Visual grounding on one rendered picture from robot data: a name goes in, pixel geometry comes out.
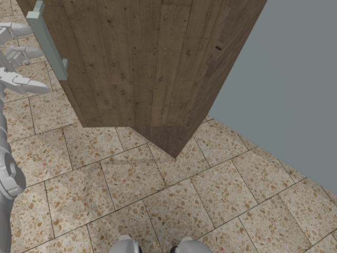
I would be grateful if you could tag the right robot shin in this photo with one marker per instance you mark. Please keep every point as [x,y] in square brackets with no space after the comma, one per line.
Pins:
[185,239]

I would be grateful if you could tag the handle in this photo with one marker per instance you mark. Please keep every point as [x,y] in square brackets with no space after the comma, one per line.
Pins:
[44,38]

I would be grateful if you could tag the robot right thigh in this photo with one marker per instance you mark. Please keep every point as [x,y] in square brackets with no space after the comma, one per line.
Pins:
[192,246]

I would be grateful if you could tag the robot left forearm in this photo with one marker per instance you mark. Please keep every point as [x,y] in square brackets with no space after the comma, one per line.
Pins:
[4,145]

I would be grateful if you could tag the cupboard door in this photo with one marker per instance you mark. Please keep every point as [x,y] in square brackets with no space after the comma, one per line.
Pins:
[131,63]

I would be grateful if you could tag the left robot upper arm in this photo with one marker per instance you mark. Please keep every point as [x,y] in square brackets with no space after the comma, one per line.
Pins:
[12,183]

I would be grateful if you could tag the robot left hand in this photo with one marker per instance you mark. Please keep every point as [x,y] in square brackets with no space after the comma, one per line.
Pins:
[14,57]

